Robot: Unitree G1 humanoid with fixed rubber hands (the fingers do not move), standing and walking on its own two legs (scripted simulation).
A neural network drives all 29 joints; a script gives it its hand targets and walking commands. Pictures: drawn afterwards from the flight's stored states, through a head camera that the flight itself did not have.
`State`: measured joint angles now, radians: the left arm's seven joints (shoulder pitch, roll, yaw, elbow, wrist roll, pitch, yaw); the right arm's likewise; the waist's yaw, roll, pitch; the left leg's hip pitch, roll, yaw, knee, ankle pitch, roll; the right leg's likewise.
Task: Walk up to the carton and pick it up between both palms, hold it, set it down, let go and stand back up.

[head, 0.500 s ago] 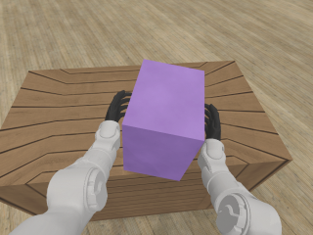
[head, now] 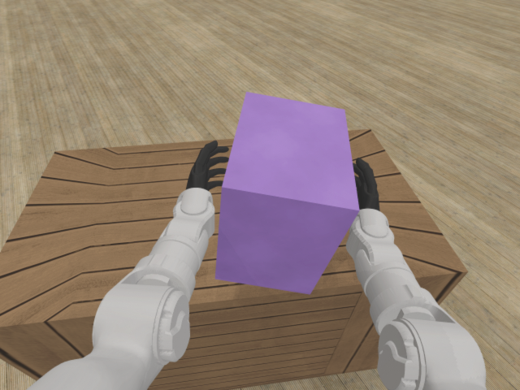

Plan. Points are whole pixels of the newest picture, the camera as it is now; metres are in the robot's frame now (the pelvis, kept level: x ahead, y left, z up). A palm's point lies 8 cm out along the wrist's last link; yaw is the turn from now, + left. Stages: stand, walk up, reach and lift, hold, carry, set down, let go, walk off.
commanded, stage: reach and lift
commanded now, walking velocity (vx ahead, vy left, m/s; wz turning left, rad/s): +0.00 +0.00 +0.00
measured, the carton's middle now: (278, 195) +0.45 -0.01 +0.07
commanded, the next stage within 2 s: hold in 1.84 s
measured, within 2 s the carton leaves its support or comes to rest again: neither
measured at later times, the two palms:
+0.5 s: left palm (186, 168) +0.40 +0.13 +0.18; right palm (368, 182) +0.39 -0.14 +0.16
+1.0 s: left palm (194, 173) +0.37 +0.11 +0.19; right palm (388, 172) +0.38 -0.16 +0.19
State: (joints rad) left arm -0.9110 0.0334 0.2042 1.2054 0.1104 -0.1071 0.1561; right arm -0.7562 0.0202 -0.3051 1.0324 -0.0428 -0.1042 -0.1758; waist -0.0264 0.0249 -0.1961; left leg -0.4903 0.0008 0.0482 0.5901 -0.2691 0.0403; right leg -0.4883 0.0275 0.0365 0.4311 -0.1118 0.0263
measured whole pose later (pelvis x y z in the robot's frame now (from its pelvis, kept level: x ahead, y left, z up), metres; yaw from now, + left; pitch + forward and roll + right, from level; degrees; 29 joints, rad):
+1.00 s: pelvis -0.01 -0.02 +0.01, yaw +1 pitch -1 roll -1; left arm -0.81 -0.03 0.24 0.71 0.19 0.45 0.17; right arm -0.87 -0.05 -0.19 0.92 0.06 0.28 -0.14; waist -0.02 0.03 -0.13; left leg -0.24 0.00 0.05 0.49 -0.22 0.04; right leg -0.27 0.03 0.04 0.38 -0.10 0.01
